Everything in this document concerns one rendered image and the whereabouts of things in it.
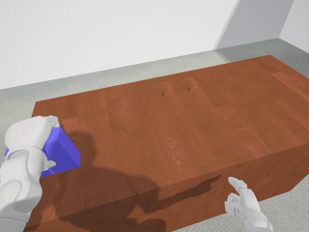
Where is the table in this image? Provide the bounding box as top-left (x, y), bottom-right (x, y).
top-left (23, 54), bottom-right (309, 232)

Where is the robot right forearm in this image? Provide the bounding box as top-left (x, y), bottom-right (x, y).
top-left (243, 210), bottom-right (273, 232)

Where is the left robot hand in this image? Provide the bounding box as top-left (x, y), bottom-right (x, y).
top-left (5, 115), bottom-right (60, 172)

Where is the right robot hand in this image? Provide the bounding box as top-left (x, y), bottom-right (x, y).
top-left (224, 177), bottom-right (261, 219)

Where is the sponge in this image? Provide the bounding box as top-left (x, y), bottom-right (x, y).
top-left (5, 127), bottom-right (80, 178)

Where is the robot left forearm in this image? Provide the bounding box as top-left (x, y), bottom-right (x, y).
top-left (0, 145), bottom-right (43, 232)

